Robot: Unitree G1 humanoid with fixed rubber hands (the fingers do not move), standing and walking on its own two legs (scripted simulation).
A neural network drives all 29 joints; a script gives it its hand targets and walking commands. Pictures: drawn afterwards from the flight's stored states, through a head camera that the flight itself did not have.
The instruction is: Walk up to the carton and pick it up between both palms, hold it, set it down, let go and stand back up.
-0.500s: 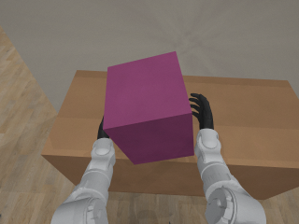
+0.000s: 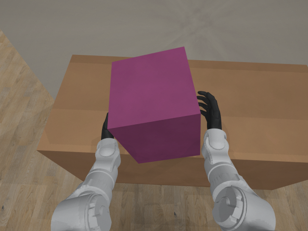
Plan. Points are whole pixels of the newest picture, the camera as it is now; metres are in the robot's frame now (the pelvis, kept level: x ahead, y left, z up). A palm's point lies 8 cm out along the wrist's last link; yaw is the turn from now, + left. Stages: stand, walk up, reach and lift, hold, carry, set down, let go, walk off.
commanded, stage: set down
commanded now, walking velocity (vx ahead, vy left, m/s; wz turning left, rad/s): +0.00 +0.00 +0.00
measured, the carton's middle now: (158, 111) +0.45 -0.01 -0.02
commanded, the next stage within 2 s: none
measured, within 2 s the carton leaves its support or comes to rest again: rests again in 0.64 s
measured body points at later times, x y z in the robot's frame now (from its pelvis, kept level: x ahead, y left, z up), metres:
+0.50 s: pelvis -0.01 +0.00 -0.02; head +0.15 +0.00 +0.40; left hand +0.40 +0.13 -0.08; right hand +0.42 -0.16 -0.05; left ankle -0.02 +0.11 -0.74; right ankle -0.02 -0.09 -0.74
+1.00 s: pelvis -0.02 +0.01 -0.05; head +0.13 +0.01 +0.37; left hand +0.41 +0.13 -0.09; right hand +0.41 -0.17 -0.08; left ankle -0.02 +0.11 -0.74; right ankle -0.02 -0.09 -0.74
